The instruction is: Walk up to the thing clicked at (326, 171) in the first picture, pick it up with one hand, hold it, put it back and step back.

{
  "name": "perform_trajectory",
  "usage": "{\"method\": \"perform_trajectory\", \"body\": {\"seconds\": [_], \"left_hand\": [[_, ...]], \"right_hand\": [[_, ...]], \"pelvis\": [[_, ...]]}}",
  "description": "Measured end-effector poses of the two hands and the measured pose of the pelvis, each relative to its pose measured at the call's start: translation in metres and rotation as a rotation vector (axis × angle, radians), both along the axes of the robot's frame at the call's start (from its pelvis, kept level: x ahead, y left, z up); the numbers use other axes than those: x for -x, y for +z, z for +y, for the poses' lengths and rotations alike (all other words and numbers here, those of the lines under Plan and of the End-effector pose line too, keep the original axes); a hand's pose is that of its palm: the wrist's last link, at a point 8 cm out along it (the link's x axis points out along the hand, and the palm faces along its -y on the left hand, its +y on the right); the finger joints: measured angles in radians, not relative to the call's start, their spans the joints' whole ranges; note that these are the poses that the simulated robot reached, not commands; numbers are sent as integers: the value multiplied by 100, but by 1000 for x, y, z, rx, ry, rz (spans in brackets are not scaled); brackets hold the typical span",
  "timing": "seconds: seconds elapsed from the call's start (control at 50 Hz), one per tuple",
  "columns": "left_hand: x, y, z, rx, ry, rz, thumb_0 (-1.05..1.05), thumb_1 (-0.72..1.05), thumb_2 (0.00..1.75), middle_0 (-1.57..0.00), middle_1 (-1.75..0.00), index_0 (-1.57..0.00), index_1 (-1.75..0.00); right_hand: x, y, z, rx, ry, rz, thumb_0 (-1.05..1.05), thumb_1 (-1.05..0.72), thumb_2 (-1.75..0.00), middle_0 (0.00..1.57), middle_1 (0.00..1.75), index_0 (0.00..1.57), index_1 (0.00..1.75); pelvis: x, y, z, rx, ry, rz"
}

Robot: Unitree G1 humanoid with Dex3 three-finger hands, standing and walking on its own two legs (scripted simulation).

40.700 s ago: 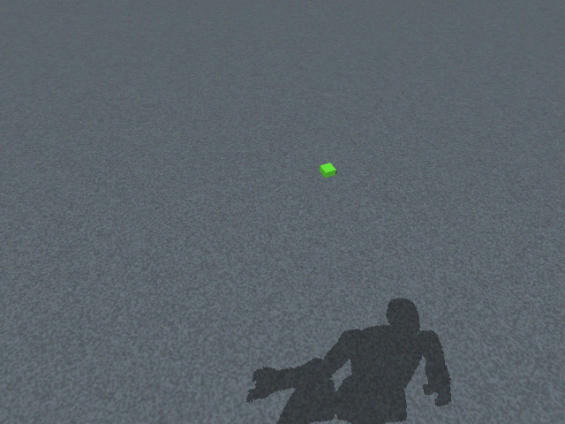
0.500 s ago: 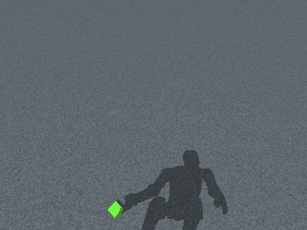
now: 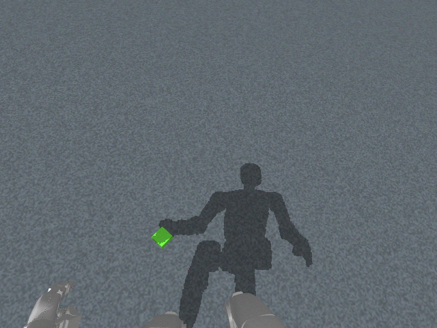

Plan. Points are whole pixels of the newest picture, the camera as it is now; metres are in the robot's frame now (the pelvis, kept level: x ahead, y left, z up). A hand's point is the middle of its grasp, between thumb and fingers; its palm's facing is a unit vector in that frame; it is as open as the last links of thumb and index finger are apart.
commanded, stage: step back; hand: left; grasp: from above
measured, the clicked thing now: (162, 237) +0.48 +0.19 -0.74
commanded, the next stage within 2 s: none
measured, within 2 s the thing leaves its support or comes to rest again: neither
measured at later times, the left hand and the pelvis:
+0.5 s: hand out of the picture +0.02 +0.25 -0.13, palm faces -0.05 -0.91 -0.42, open 7.3 cm; pelvis -0.11 -0.01 +0.00, yaw -2 degrees
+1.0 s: hand out of the picture -0.19 +0.26 -0.16, palm faces -0.11 -0.91 -0.41, open 7.3 cm; pelvis -0.28 -0.01 -0.01, yaw -7 degrees
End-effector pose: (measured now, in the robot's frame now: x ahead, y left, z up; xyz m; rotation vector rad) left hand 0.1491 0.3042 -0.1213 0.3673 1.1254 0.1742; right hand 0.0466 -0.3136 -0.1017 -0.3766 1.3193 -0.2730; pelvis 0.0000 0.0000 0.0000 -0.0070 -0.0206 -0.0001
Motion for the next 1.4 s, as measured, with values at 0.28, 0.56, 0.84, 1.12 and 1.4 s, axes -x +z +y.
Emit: {"method": "perform_trajectory", "body": {"seconds": [0.28,0.56,0.84,1.12,1.4], "left_hand": [[89,13,-24,-40,-48,48,0,91,90,-20,-30,-21,-30],[148,26,-3,-31,-13,-72,0,90,90,-21,-30,-21,-30],[272,8,14,8,28,66,0,91,90,-21,-30,-21,-30],[394,31,-25,-59,-9,105,0,91,89,-21,-30,-21,-30],[418,27,-17,-51,-22,-122,0,90,90,-21,-30,-21,-30]], "right_hand": [[32,-31,-11,-71,-29,-142,1,-91,-90,21,30,21,30],[99,-11,-10,-1,50,-96,1,-91,-90,21,30,21,30],[165,21,14,6,66,-189,1,-90,-90,21,30,21,30],[278,-15,-31,-58,-28,-210,1,-91,-90,21,30,21,30],[417,-25,-17,-30,33,-15,1,-91,-90,21,30,21,30]], "pelvis": [[60,-9,-16,13,-59,-41],[131,-3,2,-12,-5,-13],[214,7,7,11,-60,-14],[319,0,-25,-50,-115,-41],[417,-10,-17,-31,20,-23]]}}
